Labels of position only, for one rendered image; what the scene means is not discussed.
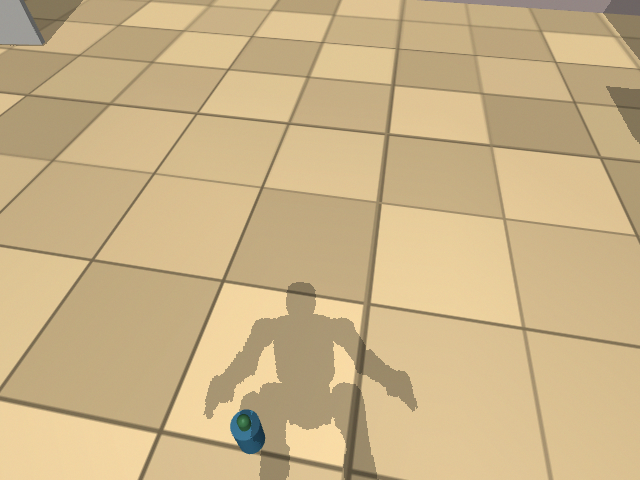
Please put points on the bottle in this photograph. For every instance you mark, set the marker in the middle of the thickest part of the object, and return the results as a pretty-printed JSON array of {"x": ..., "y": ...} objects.
[{"x": 247, "y": 430}]

